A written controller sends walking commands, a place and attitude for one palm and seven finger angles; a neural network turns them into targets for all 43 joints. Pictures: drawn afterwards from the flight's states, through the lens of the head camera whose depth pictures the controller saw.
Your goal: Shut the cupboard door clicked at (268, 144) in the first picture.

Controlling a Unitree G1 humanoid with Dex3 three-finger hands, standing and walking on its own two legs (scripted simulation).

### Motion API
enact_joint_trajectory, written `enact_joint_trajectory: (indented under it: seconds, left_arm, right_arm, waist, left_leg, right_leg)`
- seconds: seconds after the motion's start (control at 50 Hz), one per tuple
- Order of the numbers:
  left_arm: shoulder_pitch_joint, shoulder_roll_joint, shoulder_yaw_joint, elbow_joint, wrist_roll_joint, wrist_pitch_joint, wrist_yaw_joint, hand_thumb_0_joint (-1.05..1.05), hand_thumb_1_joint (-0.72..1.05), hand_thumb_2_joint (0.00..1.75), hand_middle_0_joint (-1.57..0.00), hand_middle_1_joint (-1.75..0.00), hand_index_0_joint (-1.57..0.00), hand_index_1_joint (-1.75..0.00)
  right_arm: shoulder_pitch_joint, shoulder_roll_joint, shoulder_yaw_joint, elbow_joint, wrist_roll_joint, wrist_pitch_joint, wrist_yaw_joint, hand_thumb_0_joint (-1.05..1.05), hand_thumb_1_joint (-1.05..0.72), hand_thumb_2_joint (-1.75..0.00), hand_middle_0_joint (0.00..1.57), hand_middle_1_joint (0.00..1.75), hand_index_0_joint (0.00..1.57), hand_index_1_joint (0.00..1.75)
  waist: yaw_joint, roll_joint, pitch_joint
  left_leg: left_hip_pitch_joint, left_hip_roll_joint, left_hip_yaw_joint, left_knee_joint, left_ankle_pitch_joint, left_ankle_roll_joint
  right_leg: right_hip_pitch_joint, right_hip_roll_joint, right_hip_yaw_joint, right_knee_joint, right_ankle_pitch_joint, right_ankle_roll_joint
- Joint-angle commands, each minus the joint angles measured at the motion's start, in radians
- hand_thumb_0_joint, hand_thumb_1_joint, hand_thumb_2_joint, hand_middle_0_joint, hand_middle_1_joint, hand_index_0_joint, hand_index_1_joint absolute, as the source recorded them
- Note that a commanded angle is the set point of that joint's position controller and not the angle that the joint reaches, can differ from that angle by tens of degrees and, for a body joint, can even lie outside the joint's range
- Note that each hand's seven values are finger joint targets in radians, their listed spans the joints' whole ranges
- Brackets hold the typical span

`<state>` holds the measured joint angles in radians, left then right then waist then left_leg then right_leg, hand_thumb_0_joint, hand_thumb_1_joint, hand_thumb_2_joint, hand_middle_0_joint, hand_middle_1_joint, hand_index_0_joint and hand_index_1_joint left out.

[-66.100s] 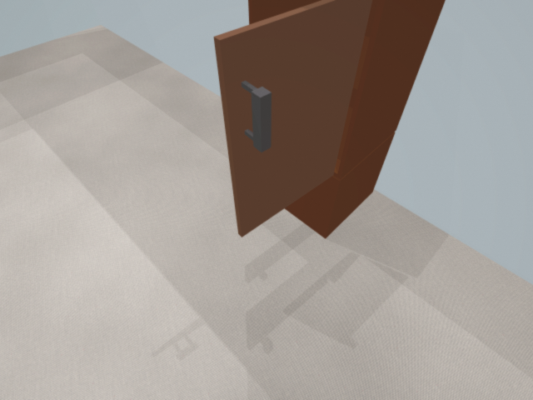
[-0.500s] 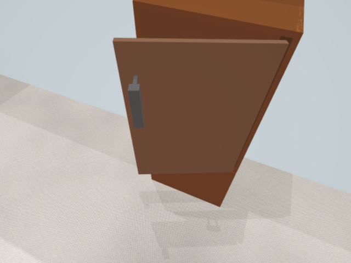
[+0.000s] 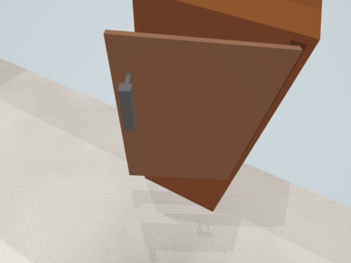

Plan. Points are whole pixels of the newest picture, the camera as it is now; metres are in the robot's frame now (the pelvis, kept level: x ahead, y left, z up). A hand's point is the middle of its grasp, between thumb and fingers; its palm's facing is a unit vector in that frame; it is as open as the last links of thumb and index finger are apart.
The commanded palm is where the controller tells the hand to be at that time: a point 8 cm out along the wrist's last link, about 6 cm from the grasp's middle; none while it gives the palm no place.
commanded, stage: shuffle to correct the standing spot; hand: left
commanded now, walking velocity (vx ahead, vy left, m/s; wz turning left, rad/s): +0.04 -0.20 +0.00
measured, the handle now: (129, 102) +0.45 +0.16 +0.11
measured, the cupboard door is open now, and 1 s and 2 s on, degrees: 25 25 25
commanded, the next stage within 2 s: come to a stop and stand still in 0.10 s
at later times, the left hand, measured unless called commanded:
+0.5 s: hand out of the picture +0.06 +0.10 -0.17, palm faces +0.06 -0.98 -0.18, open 7.3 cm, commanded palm none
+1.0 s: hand out of the picture +0.03 +0.12 -0.16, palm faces +0.04 -0.98 -0.22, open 7.4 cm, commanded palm none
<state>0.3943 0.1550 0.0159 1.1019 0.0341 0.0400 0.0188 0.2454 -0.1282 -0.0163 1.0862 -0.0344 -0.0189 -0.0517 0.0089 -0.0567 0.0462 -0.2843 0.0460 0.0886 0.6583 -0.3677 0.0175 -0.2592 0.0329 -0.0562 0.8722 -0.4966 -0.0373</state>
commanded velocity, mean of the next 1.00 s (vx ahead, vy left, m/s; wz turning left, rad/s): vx -0.01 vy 0.03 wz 0.00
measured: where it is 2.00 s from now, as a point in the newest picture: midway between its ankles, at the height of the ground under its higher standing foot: outside the picture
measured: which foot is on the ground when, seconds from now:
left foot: down 0.00-0.22, up 0.24-0.48, down 0.50-1.00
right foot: up 0.00-0.20, down 0.22-1.00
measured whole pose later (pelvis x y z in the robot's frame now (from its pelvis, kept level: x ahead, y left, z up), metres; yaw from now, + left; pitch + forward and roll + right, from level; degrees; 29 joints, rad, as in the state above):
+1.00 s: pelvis +0.02 -0.06 +0.01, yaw +2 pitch -2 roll +0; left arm 0.31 0.17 -0.02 1.04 0.02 0.01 0.03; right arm 0.25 -0.19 0.00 1.00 -0.02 0.01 -0.01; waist 0.01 0.02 0.02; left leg -0.20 -0.06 0.11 0.47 -0.24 0.10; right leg -0.22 -0.05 -0.09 0.50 -0.24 0.00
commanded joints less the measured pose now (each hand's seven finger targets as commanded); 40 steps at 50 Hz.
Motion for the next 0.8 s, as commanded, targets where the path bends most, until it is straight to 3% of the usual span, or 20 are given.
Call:
enact_joint_trajectory:
  seconds: [0.0,0.04,0.1,0.16,0.18,0.2,0.22,0.24,0.28,0.3,0.38,0.46,0.52,0.54,0.64,0.66,0.68,0.7,0.72,0.78]
  left_arm:
    - [-0.068,0.067,0.040,-0.115,0.000,-0.017,-0.010,0.00,0.90,0.90,-0.20,-0.30,-0.20,-0.30]
    - [-0.042,0.041,0.042,-0.113,-0.006,-0.003,-0.025,0.00,0.90,0.90,-0.20,-0.30,-0.20,-0.30]
    - [-0.040,0.029,0.042,-0.118,-0.003,-0.004,-0.037,0.00,0.90,0.90,-0.20,-0.30,-0.20,-0.30]
    - [0.014,0.066,0.054,-0.111,-0.002,-0.020,-0.037,0.00,0.90,0.90,-0.20,-0.30,-0.20,-0.30]
    - [0.044,0.111,0.061,-0.107,0.002,-0.028,-0.032,0.00,0.90,0.90,-0.20,-0.30,-0.20,-0.30]
    - [0.078,0.202,0.080,-0.107,0.012,-0.036,-0.019,0.00,0.90,0.90,-0.20,-0.30,-0.20,-0.30]
    - [0.100,0.211,0.077,-0.119,0.004,-0.034,-0.013,0.00,0.90,0.90,-0.20,-0.30,-0.20,-0.30]
    - [0.050,0.188,0.067,-0.118,0.005,-0.044,-0.005,0.00,0.90,0.90,-0.20,-0.30,-0.20,-0.30]
    - [-0.084,0.134,0.047,-0.134,-0.001,-0.059,0.011,0.00,0.90,0.90,-0.20,-0.30,-0.20,-0.30]
    - [-0.112,0.137,0.042,-0.143,0.002,-0.066,0.012,0.00,0.90,0.90,-0.20,-0.30,-0.20,-0.30]
    - [-0.074,0.166,0.044,-0.128,-0.002,-0.061,0.019,0.00,0.90,0.90,-0.20,-0.30,-0.20,-0.30]
    - [-0.110,0.173,0.046,-0.133,-0.017,-0.050,0.022,0.00,0.90,0.90,-0.20,-0.30,-0.20,-0.30]
    - [-0.124,0.118,0.037,-0.145,-0.018,-0.032,0.022,0.00,0.90,0.90,-0.20,-0.30,-0.20,-0.30]
    - [-0.121,0.108,0.031,-0.138,-0.014,-0.028,0.023,0.00,0.90,0.90,-0.20,-0.30,-0.20,-0.30]
    - [-0.093,0.096,0.014,-0.095,-0.010,-0.033,0.016,0.00,0.90,0.90,-0.20,-0.30,-0.20,-0.30]
    - [0.034,0.109,0.000,-0.053,-0.011,-0.057,0.058,0.00,0.90,0.90,-0.20,-0.30,-0.20,-0.30]
    - [0.008,0.154,0.001,-0.063,-0.010,-0.079,0.053,0.00,0.90,0.90,-0.20,-0.30,-0.20,-0.30]
    - [-0.045,0.160,0.002,-0.094,-0.019,-0.082,0.051,0.00,0.90,0.90,-0.20,-0.30,-0.20,-0.30]
    - [-0.078,0.139,-0.005,-0.108,-0.020,-0.079,0.046,0.00,0.90,0.90,-0.20,-0.30,-0.20,-0.30]
    - [-0.098,0.121,-0.014,-0.117,-0.016,-0.059,0.033,0.00,0.90,0.90,-0.20,-0.30,-0.20,-0.30]
  right_arm:
    - [0.127,-0.195,-0.046,-0.012,0.001,-0.015,-0.019,0.00,-0.90,-0.90,0.20,0.30,0.20,0.30]
    - [0.058,-0.199,-0.050,-0.040,-0.001,-0.017,-0.012,0.00,-0.90,-0.90,0.20,0.30,0.20,0.30]
    - [0.027,-0.226,-0.067,-0.063,-0.004,-0.008,-0.004,0.00,-0.90,-0.90,0.20,0.30,0.20,0.30]
    - [0.029,-0.229,-0.080,-0.074,-0.004,0.010,0.007,0.00,-0.90,-0.90,0.20,0.30,0.20,0.30]
    - [0.041,-0.190,-0.075,-0.079,-0.002,0.015,0.010,0.00,-0.90,-0.90,0.20,0.30,0.20,0.30]
    - [0.046,-0.106,-0.056,-0.109,0.005,0.018,0.017,0.00,-0.90,-0.90,0.20,0.30,0.20,0.30]
    - [-0.026,-0.086,-0.046,-0.150,0.009,0.022,0.018,0.00,-0.90,-0.90,0.20,0.30,0.20,0.30]
    - [-0.020,-0.088,-0.045,-0.144,0.010,0.025,0.019,0.00,-0.90,-0.90,0.20,0.30,0.20,0.30]
    - [0.031,-0.081,-0.039,-0.104,0.010,0.021,0.032,0.00,-0.90,-0.90,0.20,0.30,0.20,0.30]
    - [0.042,-0.074,-0.032,-0.091,0.012,0.019,0.037,0.00,-0.90,-0.90,0.20,0.30,0.20,0.30]
    - [0.020,-0.047,-0.015,-0.086,0.023,0.021,0.035,0.00,-0.90,-0.90,0.20,0.30,0.20,0.30]
    - [0.073,-0.076,-0.015,-0.077,0.025,0.023,0.031,0.00,-0.90,-0.90,0.20,0.30,0.20,0.30]
    - [0.025,-0.133,-0.025,-0.094,0.015,0.014,0.026,0.00,-0.90,-0.90,0.20,0.30,0.20,0.30]
    - [-0.013,-0.136,-0.022,-0.105,0.018,0.014,0.023,0.00,-0.90,-0.90,0.20,0.30,0.20,0.30]
    - [-0.032,-0.128,-0.015,-0.103,0.019,0.012,0.023,0.00,-0.90,-0.90,0.20,0.30,0.20,0.30]
    - [-0.094,-0.184,-0.016,-0.164,0.032,-0.002,0.030,0.00,-0.90,-0.90,0.20,0.30,0.20,0.30]
    - [-0.040,-0.148,-0.004,-0.166,0.032,-0.005,0.031,0.00,-0.90,-0.90,0.20,0.30,0.20,0.30]
    - [0.043,-0.126,-0.005,-0.156,0.026,0.000,0.031,0.00,-0.90,-0.90,0.20,0.30,0.20,0.30]
    - [0.047,-0.135,-0.006,-0.150,0.024,0.006,0.031,0.00,-0.90,-0.90,0.20,0.30,0.20,0.30]
    - [0.013,-0.150,-0.004,-0.155,0.020,0.012,0.035,0.00,-0.90,-0.90,0.20,0.30,0.20,0.30]
  waist:
    - [-0.034,0.165,0.034]
    - [-0.005,0.212,0.021]
    - [-0.003,0.232,0.002]
    - [0.023,0.158,-0.035]
    - [0.037,0.031,-0.031]
    - [0.055,-0.239,-0.041]
    - [0.093,-0.218,-0.053]
    - [0.056,-0.200,-0.047]
    - [-0.006,-0.089,-0.036]
    - [-0.015,-0.094,-0.027]
    - [0.022,-0.029,-0.038]
    - [-0.008,-0.042,-0.066]
    - [0.016,0.221,-0.051]
    - [0.028,0.235,-0.046]
    - [0.026,0.084,-0.032]
    - [0.046,0.170,-0.071]
    - [-0.003,0.144,-0.146]
    - [-0.039,0.037,-0.213]
    - [-0.039,0.010,-0.195]
    - [-0.022,0.056,-0.007]
  left_leg:
    - [0.096,0.357,-0.336,-0.318,0.582,0.202]
    - [-0.013,0.290,-0.226,-0.353,0.414,0.159]
    - [-0.042,0.248,-0.174,-0.332,0.262,0.130]
    - [-0.118,0.182,-0.128,-0.186,0.080,0.062]
    - [-0.202,0.110,-0.070,-0.067,-0.004,0.028]
    - [-0.346,-0.022,0.056,0.185,-0.216,-0.023]
    - [-0.316,-0.023,-0.024,0.372,-0.296,-0.005]
    - [-0.303,-0.002,-0.067,0.449,-0.229,-0.001]
    - [-0.220,0.031,-0.079,0.422,-0.104,-0.011]
    - [-0.177,0.026,-0.065,0.350,-0.081,-0.017]
    - [-0.075,-0.022,-0.018,0.050,-0.048,-0.039]
    - [0.093,-0.013,-0.028,-0.222,0.134,-0.025]
    - [0.073,0.146,-0.190,-0.303,0.454,0.074]
    - [0.042,0.162,-0.201,-0.330,0.455,0.100]
    - [0.012,0.097,-0.164,-0.337,0.189,0.062]
    - [0.090,0.086,-0.095,-0.129,0.319,0.014]
    - [0.093,0.039,-0.103,-0.089,0.481,-0.009]
    - [0.109,0.039,-0.099,-0.138,0.318,-0.007]
    - [0.112,0.045,-0.104,-0.168,0.279,0.001]
    - [0.041,0.069,-0.152,-0.258,0.231,0.028]
  right_leg:
    - [-0.280,-0.100,0.083,0.214,0.008,0.020]
    - [-0.174,-0.100,0.042,0.101,0.070,0.032]
    - [-0.089,-0.074,-0.033,-0.106,0.145,0.047]
    - [0.089,-0.030,-0.081,-0.346,0.252,0.047]
    - [0.168,-0.081,-0.012,-0.436,0.239,0.027]
    - [0.214,-0.301,0.276,-0.558,0.206,-0.048]
    - [0.110,-0.398,0.384,-0.635,0.195,-0.132]
    - [0.050,-0.379,0.417,-0.651,0.176,-0.150]
    - [-0.005,-0.333,0.278,-0.607,0.303,-0.139]
    - [-0.029,-0.308,0.211,-0.582,0.409,-0.124]
    - [0.040,-0.322,0.201,-0.519,0.646,-0.152]
    - [0.015,-0.295,0.179,-0.458,0.580,-0.099]
    - [0.005,-0.142,0.030,-0.361,0.319,0.010]
    - [0.032,-0.117,0.003,-0.338,0.224,0.027]
    - [0.073,-0.150,0.061,-0.454,0.282,0.017]
    - [0.048,-0.203,0.115,-0.452,0.517,-0.002]
    - [0.120,-0.249,0.159,-0.424,0.867,-0.028]
    - [0.161,-0.269,0.146,-0.375,0.805,-0.051]
    - [0.134,-0.244,0.115,-0.375,0.686,-0.043]
    - [0.018,-0.171,0.078,-0.426,0.327,-0.017]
